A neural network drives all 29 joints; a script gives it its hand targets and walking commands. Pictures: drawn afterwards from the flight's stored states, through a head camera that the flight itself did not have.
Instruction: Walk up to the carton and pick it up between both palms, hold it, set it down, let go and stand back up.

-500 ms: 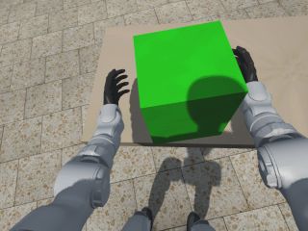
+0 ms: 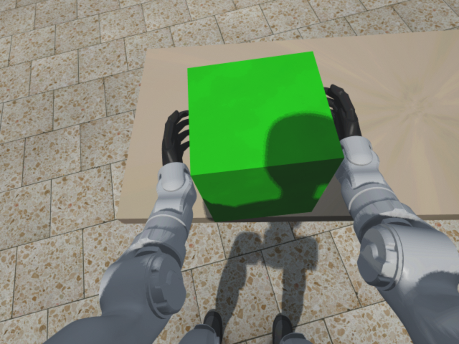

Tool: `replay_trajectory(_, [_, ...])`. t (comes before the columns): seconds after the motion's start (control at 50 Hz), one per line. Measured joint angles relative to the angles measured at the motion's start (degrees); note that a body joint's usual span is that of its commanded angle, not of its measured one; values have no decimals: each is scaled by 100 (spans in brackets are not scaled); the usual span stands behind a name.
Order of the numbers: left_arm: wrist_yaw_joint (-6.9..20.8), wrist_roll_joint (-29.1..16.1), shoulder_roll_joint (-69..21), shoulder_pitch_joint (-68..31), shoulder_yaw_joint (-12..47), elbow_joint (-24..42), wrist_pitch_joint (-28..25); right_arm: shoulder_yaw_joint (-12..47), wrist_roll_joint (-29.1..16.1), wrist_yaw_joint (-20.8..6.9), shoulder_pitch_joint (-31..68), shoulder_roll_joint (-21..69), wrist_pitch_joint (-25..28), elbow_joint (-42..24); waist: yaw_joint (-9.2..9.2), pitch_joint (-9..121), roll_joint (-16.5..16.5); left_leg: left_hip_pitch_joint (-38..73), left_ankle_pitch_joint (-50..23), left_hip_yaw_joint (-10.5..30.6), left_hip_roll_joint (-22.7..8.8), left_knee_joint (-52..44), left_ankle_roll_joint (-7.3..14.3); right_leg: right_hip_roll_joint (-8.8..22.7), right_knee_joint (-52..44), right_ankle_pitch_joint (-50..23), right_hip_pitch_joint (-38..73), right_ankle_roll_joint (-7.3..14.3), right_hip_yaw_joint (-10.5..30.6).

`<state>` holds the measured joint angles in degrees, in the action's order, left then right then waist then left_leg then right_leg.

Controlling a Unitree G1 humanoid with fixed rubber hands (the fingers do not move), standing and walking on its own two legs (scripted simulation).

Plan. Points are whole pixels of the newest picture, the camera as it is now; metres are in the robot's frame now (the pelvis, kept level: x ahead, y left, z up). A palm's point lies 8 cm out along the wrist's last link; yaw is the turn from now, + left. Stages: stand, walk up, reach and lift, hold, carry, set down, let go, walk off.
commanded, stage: reach and lift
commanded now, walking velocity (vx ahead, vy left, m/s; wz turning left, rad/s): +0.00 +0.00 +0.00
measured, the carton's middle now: (257, 148) +0.46 +0.02 -0.03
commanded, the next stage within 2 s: none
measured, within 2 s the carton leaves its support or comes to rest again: neither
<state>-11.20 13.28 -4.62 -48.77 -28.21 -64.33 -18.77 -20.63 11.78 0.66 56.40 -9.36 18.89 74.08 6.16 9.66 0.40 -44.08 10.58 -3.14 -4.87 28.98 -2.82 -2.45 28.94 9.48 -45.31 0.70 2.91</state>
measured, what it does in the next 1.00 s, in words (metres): stands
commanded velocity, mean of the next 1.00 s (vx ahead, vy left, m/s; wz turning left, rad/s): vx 0.00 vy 0.00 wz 0.00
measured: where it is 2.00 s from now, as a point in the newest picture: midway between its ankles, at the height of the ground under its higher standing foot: outside the picture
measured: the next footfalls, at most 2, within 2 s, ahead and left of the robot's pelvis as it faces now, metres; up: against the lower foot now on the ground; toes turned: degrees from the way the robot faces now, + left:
none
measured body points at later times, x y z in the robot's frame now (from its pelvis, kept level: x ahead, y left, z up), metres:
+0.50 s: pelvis +0.02 +0.00 +0.01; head +0.16 +0.00 +0.44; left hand +0.43 +0.17 +0.00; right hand +0.48 -0.13 +0.01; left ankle +0.00 +0.15 -0.72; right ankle +0.02 -0.11 -0.72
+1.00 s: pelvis +0.03 +0.00 +0.01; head +0.16 +0.00 +0.44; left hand +0.43 +0.17 +0.00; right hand +0.48 -0.13 +0.01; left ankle +0.00 +0.15 -0.72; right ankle +0.02 -0.11 -0.72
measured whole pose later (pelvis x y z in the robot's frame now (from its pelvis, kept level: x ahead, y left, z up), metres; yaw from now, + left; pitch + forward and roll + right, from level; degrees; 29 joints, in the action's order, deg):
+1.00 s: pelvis +0.03 +0.00 +0.01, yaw +2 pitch +23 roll +0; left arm -8.5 21.7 -7.5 -41.0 -32.3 -57.0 -23.1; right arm -33.8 25.0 -0.2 49.3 -3.6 27.2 70.5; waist 2.8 6.9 -0.3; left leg -35.5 9.0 -3.8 -5.0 21.7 -2.9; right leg -1.5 22.3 9.1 -36.3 1.4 -0.4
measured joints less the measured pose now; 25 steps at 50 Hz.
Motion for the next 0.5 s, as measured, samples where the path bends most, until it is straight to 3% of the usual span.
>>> replay_trajectory(0.12, [140, 634, -187, 336, -375, 494, -108, -953, 1076, -101, -233, 310, 256, -271, -189, -133, 17, 341, -129, 24, 44, -350, 7, 55, -289, -71, 340, 4, -69])
replay_trajectory(0.18, [209, 856, -264, 463, -529, 637, -197, -1293, 1386, -174, -418, 480, 411, -475, -228, -216, -8, 553, -179, -5, 54, -526, 12, 69, -409, -92, 522, 9, -70])
replay_trajectory(0.5, [310, 986, -351, 764, -520, 867, -274, -1463, 1505, -187, -723, 638, 605, -595, -287, -285, -98, 888, -168, -41, 11, -765, -10, 71, -660, -56, 887, 49, -196])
